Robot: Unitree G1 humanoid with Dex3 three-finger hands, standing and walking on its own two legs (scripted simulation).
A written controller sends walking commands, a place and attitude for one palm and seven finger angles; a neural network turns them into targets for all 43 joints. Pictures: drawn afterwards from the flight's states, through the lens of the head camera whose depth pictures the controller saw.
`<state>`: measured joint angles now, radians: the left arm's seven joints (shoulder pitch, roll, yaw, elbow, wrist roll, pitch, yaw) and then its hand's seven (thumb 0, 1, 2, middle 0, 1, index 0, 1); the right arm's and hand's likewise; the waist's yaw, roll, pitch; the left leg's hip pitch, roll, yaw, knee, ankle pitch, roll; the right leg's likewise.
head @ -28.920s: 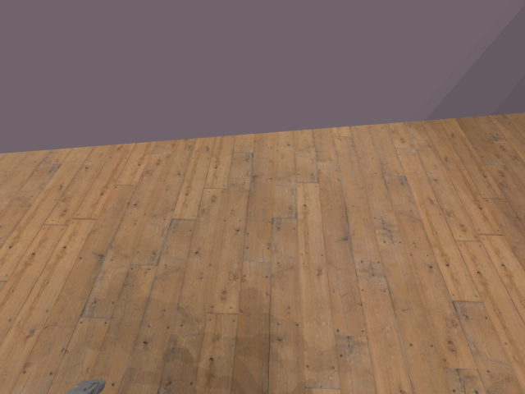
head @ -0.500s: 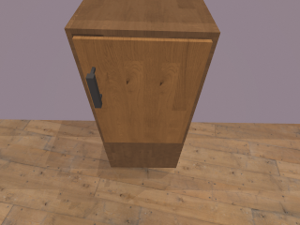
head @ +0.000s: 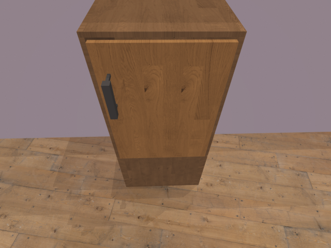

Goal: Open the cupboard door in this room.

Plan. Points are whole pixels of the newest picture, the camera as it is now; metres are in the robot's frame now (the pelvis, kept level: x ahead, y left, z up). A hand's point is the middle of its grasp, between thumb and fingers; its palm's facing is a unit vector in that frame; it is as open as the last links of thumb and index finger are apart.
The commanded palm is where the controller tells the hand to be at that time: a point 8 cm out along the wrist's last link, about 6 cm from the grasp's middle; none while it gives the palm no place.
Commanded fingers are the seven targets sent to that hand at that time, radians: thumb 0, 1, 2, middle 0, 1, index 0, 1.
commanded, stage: look again from close up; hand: left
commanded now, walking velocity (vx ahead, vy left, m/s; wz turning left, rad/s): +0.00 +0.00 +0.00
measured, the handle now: (111, 97) +0.54 +0.21 +0.04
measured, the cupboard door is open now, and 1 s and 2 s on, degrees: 0 0 0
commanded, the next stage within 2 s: raise the hand with hooked fingers in 0.22 s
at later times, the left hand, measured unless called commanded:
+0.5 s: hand (82, 233) +0.16 +0.20 -0.03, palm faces +0.30 -0.95 -0.14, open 7.6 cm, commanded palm +0.10 +0.25 -0.05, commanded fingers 0.00 0.67 0.80 -0.22 -0.45 -0.22 -0.45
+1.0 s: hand (77, 230) +0.16 +0.21 -0.02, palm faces +0.05 -1.00 -0.06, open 10.2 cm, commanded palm +0.14 +0.27 -0.01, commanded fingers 0.00 0.08 0.55 -0.26 -0.82 -0.26 -0.82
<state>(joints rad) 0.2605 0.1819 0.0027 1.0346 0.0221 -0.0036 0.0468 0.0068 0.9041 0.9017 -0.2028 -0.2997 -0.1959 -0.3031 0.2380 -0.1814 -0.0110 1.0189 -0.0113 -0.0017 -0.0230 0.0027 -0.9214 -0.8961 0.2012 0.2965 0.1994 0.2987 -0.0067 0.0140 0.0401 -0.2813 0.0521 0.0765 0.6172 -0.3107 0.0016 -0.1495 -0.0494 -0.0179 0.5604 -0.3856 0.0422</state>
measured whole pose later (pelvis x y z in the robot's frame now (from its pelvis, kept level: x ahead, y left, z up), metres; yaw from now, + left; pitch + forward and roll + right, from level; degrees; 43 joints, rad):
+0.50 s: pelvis -0.03 -0.01 -0.01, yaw +3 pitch +4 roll +0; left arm 0.41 0.18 0.12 0.17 -0.14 -0.18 0.06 0.02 0.85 0.88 -0.21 -0.34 -0.20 -0.34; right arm 0.28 -0.20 -0.03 0.81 0.03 -0.23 -0.07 0.01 -0.90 -0.90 0.20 0.30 0.20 0.30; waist -0.02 0.00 -0.04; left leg -0.47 0.03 0.04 0.67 -0.27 0.00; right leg -0.35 -0.07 -0.06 0.69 -0.40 0.03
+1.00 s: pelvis -0.05 -0.04 -0.08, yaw +2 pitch +12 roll -3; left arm 0.27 0.31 0.33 0.13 -0.36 -0.34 -0.45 0.01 0.30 0.65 -0.24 -0.68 -0.24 -0.69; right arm 0.21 -0.21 0.00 0.63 0.03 -0.25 -0.09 0.01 -0.90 -0.90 0.20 0.30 0.20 0.30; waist 0.03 0.04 -0.11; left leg -0.93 0.10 -0.07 1.14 -0.43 -0.05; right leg -0.77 0.00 -0.12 1.13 -0.58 -0.02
